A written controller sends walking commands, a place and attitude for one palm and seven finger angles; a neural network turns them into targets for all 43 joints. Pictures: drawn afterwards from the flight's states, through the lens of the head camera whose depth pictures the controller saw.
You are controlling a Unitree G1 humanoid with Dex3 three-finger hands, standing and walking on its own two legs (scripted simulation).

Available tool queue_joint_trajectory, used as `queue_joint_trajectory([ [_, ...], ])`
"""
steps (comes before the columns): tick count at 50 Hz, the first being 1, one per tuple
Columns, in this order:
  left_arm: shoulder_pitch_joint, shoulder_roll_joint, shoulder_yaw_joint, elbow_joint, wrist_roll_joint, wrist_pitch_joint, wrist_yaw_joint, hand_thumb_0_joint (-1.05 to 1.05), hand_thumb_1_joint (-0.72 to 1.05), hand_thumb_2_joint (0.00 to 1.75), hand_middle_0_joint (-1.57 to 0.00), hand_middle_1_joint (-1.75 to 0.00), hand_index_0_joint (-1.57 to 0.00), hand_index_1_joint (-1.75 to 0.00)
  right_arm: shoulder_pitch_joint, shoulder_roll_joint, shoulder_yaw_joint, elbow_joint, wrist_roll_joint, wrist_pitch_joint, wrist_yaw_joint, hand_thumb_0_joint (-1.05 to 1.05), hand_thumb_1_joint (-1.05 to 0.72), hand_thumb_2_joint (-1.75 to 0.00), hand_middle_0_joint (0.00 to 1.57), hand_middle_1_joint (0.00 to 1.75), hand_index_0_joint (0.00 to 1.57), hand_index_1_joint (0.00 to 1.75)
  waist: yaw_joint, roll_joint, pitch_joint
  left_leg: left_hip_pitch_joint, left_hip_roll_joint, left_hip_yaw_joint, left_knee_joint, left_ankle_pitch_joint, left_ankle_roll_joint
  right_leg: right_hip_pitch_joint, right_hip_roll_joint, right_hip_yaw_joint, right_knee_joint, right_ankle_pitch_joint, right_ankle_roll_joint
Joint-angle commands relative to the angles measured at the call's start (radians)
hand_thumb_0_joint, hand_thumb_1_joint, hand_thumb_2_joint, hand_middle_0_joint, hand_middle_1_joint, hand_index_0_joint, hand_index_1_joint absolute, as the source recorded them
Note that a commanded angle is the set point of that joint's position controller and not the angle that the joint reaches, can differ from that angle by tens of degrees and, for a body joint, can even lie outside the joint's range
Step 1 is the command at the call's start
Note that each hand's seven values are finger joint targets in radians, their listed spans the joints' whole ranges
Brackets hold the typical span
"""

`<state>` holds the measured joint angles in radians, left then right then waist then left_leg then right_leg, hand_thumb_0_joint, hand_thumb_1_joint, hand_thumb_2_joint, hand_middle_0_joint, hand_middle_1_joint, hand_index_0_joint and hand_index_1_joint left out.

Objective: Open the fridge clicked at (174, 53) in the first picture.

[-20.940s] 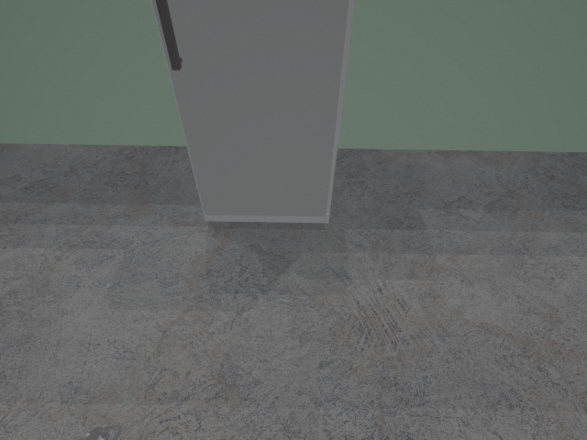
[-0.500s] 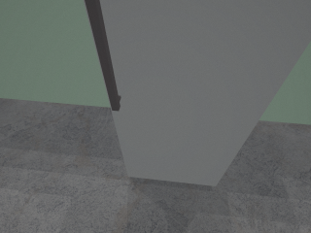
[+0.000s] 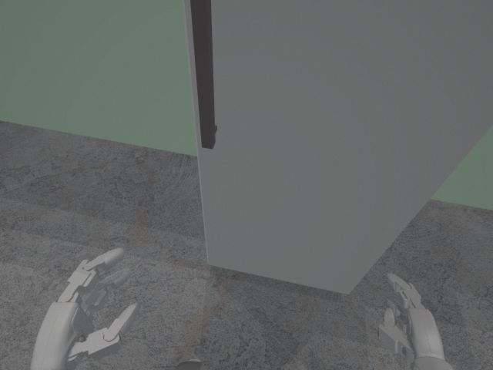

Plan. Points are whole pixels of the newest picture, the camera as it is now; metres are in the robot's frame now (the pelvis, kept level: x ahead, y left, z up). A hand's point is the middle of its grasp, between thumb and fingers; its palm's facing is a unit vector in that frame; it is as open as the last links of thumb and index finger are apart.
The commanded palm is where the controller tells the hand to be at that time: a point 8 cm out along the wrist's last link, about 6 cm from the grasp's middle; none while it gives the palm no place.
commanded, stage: raise the hand to about handle height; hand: left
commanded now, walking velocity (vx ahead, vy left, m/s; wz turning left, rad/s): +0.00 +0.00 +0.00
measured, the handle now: (207, 51) +0.55 +0.14 +0.24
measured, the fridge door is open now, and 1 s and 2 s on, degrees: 0 0 0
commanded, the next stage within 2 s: move the hooked fingers beside the handle in 1.58 s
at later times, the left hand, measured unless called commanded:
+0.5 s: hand (80, 248) +0.23 +0.24 +0.13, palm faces -0.03 -1.00 -0.08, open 12.2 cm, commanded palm +0.20 +0.29 +0.14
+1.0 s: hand (30, 176) +0.26 +0.28 +0.22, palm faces +0.01 -0.99 -0.12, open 13.9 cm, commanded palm +0.23 +0.32 +0.23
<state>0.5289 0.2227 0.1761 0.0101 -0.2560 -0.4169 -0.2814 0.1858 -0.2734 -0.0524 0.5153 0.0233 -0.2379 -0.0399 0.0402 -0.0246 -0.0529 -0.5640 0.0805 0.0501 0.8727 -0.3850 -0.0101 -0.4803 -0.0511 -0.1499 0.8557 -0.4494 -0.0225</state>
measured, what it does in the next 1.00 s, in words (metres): stands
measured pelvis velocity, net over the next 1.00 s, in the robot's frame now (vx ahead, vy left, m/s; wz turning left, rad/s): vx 0.00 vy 0.01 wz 0.00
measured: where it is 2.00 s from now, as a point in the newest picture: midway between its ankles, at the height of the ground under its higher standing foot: outside the picture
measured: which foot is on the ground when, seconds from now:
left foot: down 0.00-1.00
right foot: down 0.00-1.00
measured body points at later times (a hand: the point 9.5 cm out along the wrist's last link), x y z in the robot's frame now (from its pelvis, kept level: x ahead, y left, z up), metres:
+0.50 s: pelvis +0.00 +0.02 +0.02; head +0.00 +0.02 +0.47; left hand +0.22 +0.30 +0.14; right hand +0.15 -0.23 -0.05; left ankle +0.04 +0.13 -0.70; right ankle +0.00 -0.10 -0.70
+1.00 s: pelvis +0.00 +0.01 +0.04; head -0.02 +0.00 +0.49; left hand +0.25 +0.33 +0.23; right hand +0.19 -0.20 -0.02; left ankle +0.04 +0.13 -0.70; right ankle +0.00 -0.10 -0.70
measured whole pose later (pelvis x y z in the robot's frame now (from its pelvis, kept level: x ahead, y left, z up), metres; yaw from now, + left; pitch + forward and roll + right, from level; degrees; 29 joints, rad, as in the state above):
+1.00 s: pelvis +0.00 +0.01 +0.04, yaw +0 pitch -4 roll -1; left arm -0.07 0.47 0.45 0.10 -0.34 0.08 -0.50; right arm 0.22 -0.26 0.11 0.61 0.07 -0.25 -0.10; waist 0.06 0.05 0.02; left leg -0.20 0.05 0.07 0.48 -0.21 0.00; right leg -0.12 -0.04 -0.14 0.45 -0.25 -0.01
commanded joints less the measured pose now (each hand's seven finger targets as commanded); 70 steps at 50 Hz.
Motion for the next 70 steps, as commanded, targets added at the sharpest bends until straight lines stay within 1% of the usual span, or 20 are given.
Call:
queue_joint_trajectory([
  [1, -0.392, 0.071, -0.078, -0.368, -0.013, -0.164, -0.023, 0.0, 0.27, 0.63, -0.25, -0.7, -0.25, -0.7, 0.02, -0.098, 0.009, -0.067, 0.009, -0.08, -0.019, 0.0, -0.9, -0.9, 0.2, 0.3, 0.2, 0.3, -0.135, 0.126, -0.075, 0.151, -0.052, -0.069, -0.108, 0.109, 0.04, -0.115, 0.061, 0.1, -0.165, 0.147, 0.01],
  [4, -0.407, 0.136, -0.052, -0.205, -0.012, -0.047, -0.097, 0.0, 0.2, 0.6, -0.25, -0.75, -0.25, -0.75, 0.01, -0.126, 0.017, -0.059, 0.027, -0.08, -0.036, 0.0, -0.9, -0.9, 0.2, 0.3, 0.2, 0.3, -0.132, 0.052, -0.03, 0.106, -0.055, -0.081, -0.143, 0.007, 0.042, -0.1, 0.054, 0.121, -0.225, 0.033, 0.016],
  [8, -0.256, 0.264, 0.136, -0.071, -0.024, 0.175, -0.136, 0.0, 0.11, 0.56, -0.26, -0.81, -0.26, -0.81, -0.042, -0.12, 0.018, -0.097, 0.036, -0.059, -0.047, 0.0, -0.9, -0.9, 0.2, 0.3, 0.2, 0.3, -0.019, 0.016, -0.142, 0.121, -0.065, -0.062, -0.204, 0.074, 0.04, 0.054, 0.035, 0.125, -0.257, 0.065, 0.018],
  [10, -0.238, 0.279, 0.214, -0.173, -0.076, 0.224, -0.115, 0.0, 0.06, 0.54, -0.26, -0.84, -0.26, -0.84, -0.07, -0.099, 0.031, -0.131, 0.033, -0.05, -0.045, 0.0, -0.9, -0.9, 0.2, 0.3, 0.2, 0.3, 0.017, 0.031, -0.222, 0.171, -0.067, -0.054, -0.227, 0.162, 0.036, 0.143, 0.032, 0.095, -0.243, 0.174, 0.019],
  [13, -0.259, 0.285, 0.292, -0.284, -0.142, 0.217, -0.059, 0.0, -0.01, 0.51, -0.27, -0.88, -0.27, -0.88, -0.076, -0.076, 0.048, -0.138, 0.026, -0.058, -0.041, 0.0, -0.9, -0.9, 0.2, 0.3, 0.2, 0.3, 0.037, 0.025, -0.218, 0.204, -0.062, -0.061, -0.26, 0.234, 0.029, 0.19, 0.056, 0.059, -0.243, 0.262, 0.013],
  [17, -0.301, 0.221, 0.212, -0.319, -0.117, 0.157, -0.033, 0.0, -0.1, 0.47, -0.27, -0.94, -0.27, -0.94, -0.03, -0.089, 0.045, -0.101, 0.025, -0.093, -0.026, 0.0, -0.9, -0.9, 0.2, 0.3, 0.2, 0.3, -0.012, 0.083, -0.122, 0.242, -0.055, -0.05, -0.289, 0.214, 0.025, 0.112, 0.066, 0.052, -0.274, 0.246, 0.014],
  [21, -0.417, 0.23, 0.133, -0.245, -0.076, 0.194, -0.1, 0.0, -0.2, 0.43, -0.28, -1.0, -0.28, -1.0, -0.008, -0.118, 0.041, -0.072, 0.037, -0.119, -0.036, 0.0, -0.9, -0.9, 0.2, 0.3, 0.2, 0.3, -0.051, 0.109, -0.049, 0.256, -0.055, -0.058, -0.32, 0.123, 0.032, 0.088, 0.061, 0.067, -0.326, 0.161, 0.016],
  [28, -0.583, 0.43, 0.329, -0.28, -0.108, 0.262, -0.129, 0.0, -0.36, 0.36, -0.29, -1.11, -0.29, -1.11, -0.038, -0.124, 0.053, -0.074, 0.037, -0.132, -0.067, 0.0, -0.9, -0.9, 0.2, 0.3, 0.2, 0.3, 0.002, 0.098, -0.144, 0.366, -0.058, -0.073, -0.384, 0.181, 0.037, 0.215, 0.063, 0.069, -0.38, 0.195, 0.008],
  [32, -0.625, 0.393, 0.334, -0.22, -0.137, 0.276, -0.124, 0.0, -0.45, 0.32, -0.3, -1.17, -0.3, -1.17, -0.049, -0.112, 0.067, -0.06, 0.04, -0.128, -0.065, 0.0, -0.9, -0.9, 0.2, 0.3, 0.2, 0.3, 0.002, 0.143, -0.084, 0.401, -0.06, -0.071, -0.421, 0.205, 0.028, 0.229, 0.067, 0.057, -0.406, 0.252, 0.003],
  [38, -0.713, 0.387, 0.269, -0.054, -0.109, 0.421, -0.195, 0.0, -0.5, 0.3, -0.3, -1.2, -0.3, -1.2, -0.061, -0.124, 0.079, -0.064, 0.055, -0.094, -0.064, 0.0, -0.9, -0.9, 0.2, 0.3, 0.2, 0.3, -0.002, 0.122, 0.028, 0.377, -0.064, -0.059, -0.456, 0.164, 0.031, 0.226, 0.061, 0.085, -0.466, 0.236, 0.004],
  [43, -0.855, 0.521, 0.362, -0.136, -0.109, 0.446, -0.214, 0.0, -0.5, 0.3, -0.3, -1.2, -0.3, -1.2, -0.08, -0.118, 0.089, -0.082, 0.05, -0.077, -0.068, 0.0, -0.9, -0.9, 0.2, 0.3, 0.2, 0.3, 0.006, 0.065, -0.098, 0.451, -0.072, -0.061, -0.451, 0.228, 0.041, 0.288, 0.061, 0.09, -0.48, 0.279, 0.007],
  [46, -0.936, 0.574, 0.42, -0.183, -0.116, 0.411, -0.21, 0.0, -0.5, 0.3, -0.3, -1.2, -0.3, -1.2, -0.088, -0.109, 0.097, -0.083, 0.047, -0.077, -0.068, 0.0, -0.9, -0.9, 0.2, 0.3, 0.2, 0.3, 0.011, 0.132, -0.16, 0.501, -0.078, -0.064, -0.464, 0.257, 0.039, 0.32, 0.064, 0.08, -0.48, 0.304, 0.002],
  [48, -0.945, 0.594, 0.439, -0.148, -0.123, 0.406, -0.213, 0.0, -0.5, 0.3, -0.3, -1.2, -0.3, -1.2, -0.089, -0.107, 0.102, -0.072, 0.046, -0.076, -0.067, 0.0, -0.9, -0.9, 0.2, 0.3, 0.2, 0.3, 0.016, 0.138, -0.139, 0.5, -0.079, -0.061, -0.469, 0.266, 0.039, 0.328, 0.065, 0.086, -0.495, 0.32, 0.0],
  [53, -0.962, 0.572, 0.401, 0.083, -0.119, 0.499, -0.262, 0.0, -0.5, 0.3, -0.3, -1.2, -0.3, -1.2, -0.086, -0.128, 0.096, -0.047, 0.062, -0.06, -0.069, 0.0, -0.9, -0.9, 0.2, 0.3, 0.2, 0.3, 0.006, 0.09, -0.017, 0.446, -0.076, -0.055, -0.48, 0.222, 0.039, 0.285, 0.046, 0.109, -0.527, 0.302, 0.006],
  [57, -0.955, 0.526, 0.322, 0.161, -0.105, 0.571, -0.308, 0.0, -0.5, 0.3, -0.3, -1.2, -0.3, -1.2, -0.087, -0.145, 0.089, -0.071, 0.075, -0.046, -0.06, 0.0, -0.9, -0.9, 0.2, 0.3, 0.2, 0.3, -0.002, 0.033, -0.028, 0.424, -0.078, -0.054, -0.462, 0.206, 0.037, 0.255, 0.037, 0.118, -0.507, 0.273, 0.015],
  [58, -0.936, 0.52, 0.326, 0.146, -0.115, 0.568, -0.316, 0.0, -0.5, 0.3, -0.3, -1.2, -0.3, -1.2, -0.094, -0.142, 0.087, -0.078, 0.074, -0.045, -0.054, 0.0, -0.9, -0.9, 0.2, 0.3, 0.2, 0.3, 0.002, 0.002, -0.049, 0.426, -0.074, -0.052, -0.44, 0.236, 0.037, 0.274, 0.027, 0.142, -0.501, 0.309, 0.019],
  [62, -0.987, 0.606, 0.412, -0.085, -0.124, 0.494, -0.295, 0.0, -0.5, 0.3, -0.3, -1.2, -0.3, -1.2, -0.106, -0.128, 0.085, -0.11, 0.066, -0.053, -0.045, 0.0, -0.9, -0.9, 0.2, 0.3, 0.2, 0.3, 0.017, 0.086, -0.212, 0.511, -0.086, -0.043, -0.433, 0.31, 0.043, 0.331, 0.04, 0.109, -0.464, 0.384, 0.01],
  [66, -0.943, 0.645, 0.503, -0.1, -0.137, 0.439, -0.232, 0.0, -0.5, 0.3, -0.3, -1.2, -0.3, -1.2, -0.09, -0.119, 0.085, -0.096, 0.055, -0.061, -0.047, 0.0, -0.9, -0.9, 0.2, 0.3, 0.2, 0.3, 0.028, 0.101, -0.158, 0.497, -0.081, -0.039, -0.457, 0.314, 0.044, 0.329, 0.05, 0.093, -0.478, 0.388, 0.008],
  [68, -0.937, 0.655, 0.513, -0.07, -0.128, 0.453, -0.218, 0.0, -0.5, 0.3, -0.3, -1.2, -0.3, -1.2, -0.085, -0.125, 0.082, -0.083, 0.055, -0.055, -0.048, 0.0, -0.9, -0.9, 0.2, 0.3, 0.2, 0.3, 0.035, 0.14, -0.109, 0.482, -0.079, -0.034, -0.463, 0.32, 0.043, 0.327, 0.046, 0.099, -0.488, 0.399, 0.005],
  [70, -0.958, 0.604, 0.458, -0.023, -0.113, 0.487, -0.215, 0.0, -0.5, 0.3, -0.3, -1.2, -0.3, -1.2, -0.088, -0.122, 0.084, -0.081, 0.062, -0.048, -0.052, 0.0, -0.9, -0.9, 0.2, 0.3, 0.2, 0.3, 0.019, 0.17, -0.05, 0.467, -0.078, -0.031, -0.476, 0.286, 0.038, 0.296, 0.044, 0.095, -0.496, 0.372, 0.005],
])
